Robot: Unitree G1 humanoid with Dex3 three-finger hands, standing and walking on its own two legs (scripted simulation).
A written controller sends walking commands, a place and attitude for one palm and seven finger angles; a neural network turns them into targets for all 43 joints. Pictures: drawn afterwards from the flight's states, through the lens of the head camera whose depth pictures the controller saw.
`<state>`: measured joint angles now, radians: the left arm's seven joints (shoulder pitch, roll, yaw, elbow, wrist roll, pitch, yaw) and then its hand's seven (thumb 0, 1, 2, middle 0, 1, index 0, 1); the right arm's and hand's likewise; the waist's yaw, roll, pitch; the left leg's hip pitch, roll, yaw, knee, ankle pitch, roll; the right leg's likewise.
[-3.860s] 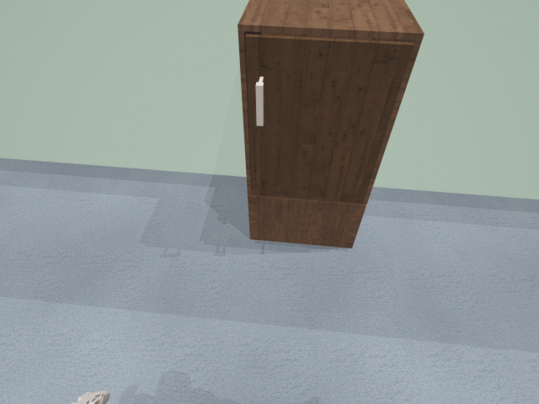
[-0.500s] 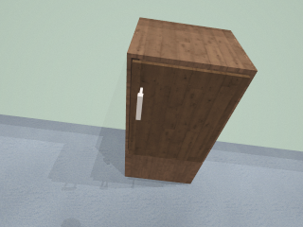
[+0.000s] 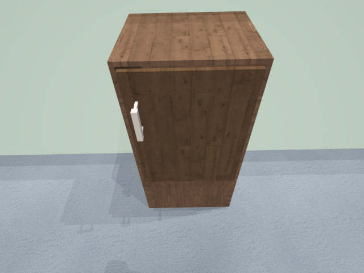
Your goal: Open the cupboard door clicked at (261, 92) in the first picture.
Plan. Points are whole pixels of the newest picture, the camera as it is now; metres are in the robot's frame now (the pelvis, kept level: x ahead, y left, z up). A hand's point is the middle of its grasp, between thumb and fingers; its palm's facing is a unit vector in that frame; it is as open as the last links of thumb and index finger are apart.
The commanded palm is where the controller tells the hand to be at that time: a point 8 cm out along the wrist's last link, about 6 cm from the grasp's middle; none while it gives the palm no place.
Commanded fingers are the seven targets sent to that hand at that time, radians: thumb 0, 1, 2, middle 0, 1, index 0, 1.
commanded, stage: come to a stop and stand still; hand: left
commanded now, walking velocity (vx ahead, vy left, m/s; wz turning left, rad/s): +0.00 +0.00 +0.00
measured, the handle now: (138, 121) +0.58 +0.16 -0.02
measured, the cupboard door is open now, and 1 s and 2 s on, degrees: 0 0 0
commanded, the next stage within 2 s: look again from close up in 0.40 s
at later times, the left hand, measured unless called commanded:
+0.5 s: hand out of the picture -0.03 +0.13 -0.17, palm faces +0.08 -0.99 -0.13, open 7.4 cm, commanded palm none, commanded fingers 0.00 0.90 0.90 -0.20 -0.30 -0.20 -0.30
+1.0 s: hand out of the picture +0.01 +0.23 -0.17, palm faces +0.00 -0.97 -0.23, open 7.4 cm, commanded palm none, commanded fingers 0.00 0.90 0.90 -0.20 -0.30 -0.20 -0.30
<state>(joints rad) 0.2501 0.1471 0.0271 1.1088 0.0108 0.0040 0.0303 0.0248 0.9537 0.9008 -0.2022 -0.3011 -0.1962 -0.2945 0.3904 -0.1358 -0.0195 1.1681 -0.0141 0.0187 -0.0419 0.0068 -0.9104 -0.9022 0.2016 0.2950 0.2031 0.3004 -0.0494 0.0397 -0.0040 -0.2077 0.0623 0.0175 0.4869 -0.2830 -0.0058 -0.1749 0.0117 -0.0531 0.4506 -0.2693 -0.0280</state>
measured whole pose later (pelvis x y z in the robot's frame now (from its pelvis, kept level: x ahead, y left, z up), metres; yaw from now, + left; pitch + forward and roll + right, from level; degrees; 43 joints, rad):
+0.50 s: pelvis +0.01 -0.02 +0.00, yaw +1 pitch -2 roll +0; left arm 0.33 0.09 0.01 1.16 0.00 0.00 0.03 0.01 0.91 0.90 -0.20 -0.30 -0.20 -0.29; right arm 0.26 -0.14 -0.01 1.15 -0.01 0.00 -0.05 0.01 -0.92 -0.90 0.20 0.29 0.20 0.30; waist 0.01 0.00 0.03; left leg -0.14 0.08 0.00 0.40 -0.23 -0.07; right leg -0.11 0.03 -0.07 0.39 -0.25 -0.05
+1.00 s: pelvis +0.00 +0.05 +0.00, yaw -1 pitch +0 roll +0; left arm 0.29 0.18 0.00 1.08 0.02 0.00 0.03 0.01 0.91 0.90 -0.20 -0.30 -0.19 -0.29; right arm 0.32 -0.16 0.02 1.06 -0.01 -0.03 -0.03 0.01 -0.93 -0.90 0.20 0.30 0.20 0.30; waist 0.00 0.01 0.00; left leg -0.20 -0.04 0.07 0.46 -0.27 0.06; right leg -0.22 -0.06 -0.01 0.49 -0.28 0.03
